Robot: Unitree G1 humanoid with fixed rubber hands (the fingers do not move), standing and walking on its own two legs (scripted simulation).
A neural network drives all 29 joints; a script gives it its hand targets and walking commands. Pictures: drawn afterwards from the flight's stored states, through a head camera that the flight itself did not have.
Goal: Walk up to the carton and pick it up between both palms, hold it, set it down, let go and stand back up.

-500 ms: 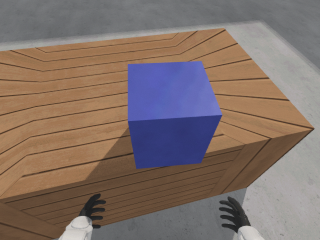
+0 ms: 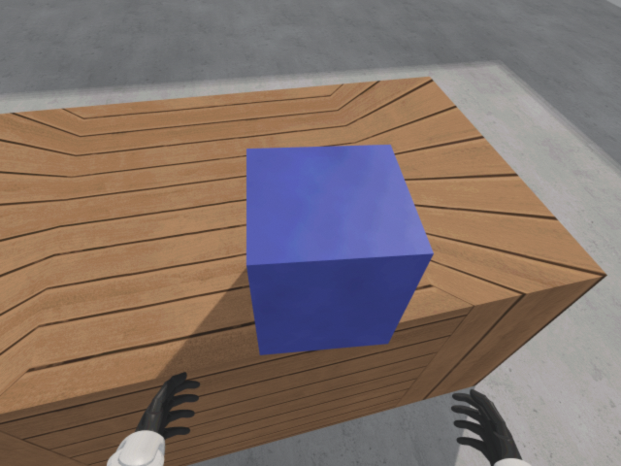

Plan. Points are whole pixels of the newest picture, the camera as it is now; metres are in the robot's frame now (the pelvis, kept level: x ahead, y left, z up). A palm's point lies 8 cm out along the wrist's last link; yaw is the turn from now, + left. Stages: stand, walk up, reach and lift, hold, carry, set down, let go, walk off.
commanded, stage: let go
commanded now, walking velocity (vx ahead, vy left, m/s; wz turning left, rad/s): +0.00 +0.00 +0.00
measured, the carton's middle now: (322, 253) +0.40 +0.02 +0.02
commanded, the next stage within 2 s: stand in 0.34 s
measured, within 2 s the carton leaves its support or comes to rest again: neither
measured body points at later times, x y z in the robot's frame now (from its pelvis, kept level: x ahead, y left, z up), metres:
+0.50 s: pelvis +0.00 -0.01 -0.01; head -0.01 +0.00 +0.44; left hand +0.12 +0.23 -0.11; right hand +0.12 -0.24 -0.12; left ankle -0.01 +0.11 -0.74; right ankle -0.03 -0.10 -0.74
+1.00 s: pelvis +0.03 +0.01 -0.01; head +0.02 +0.02 +0.44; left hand -0.01 +0.22 -0.17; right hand +0.03 -0.20 -0.16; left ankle +0.00 +0.11 -0.74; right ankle -0.03 -0.11 -0.74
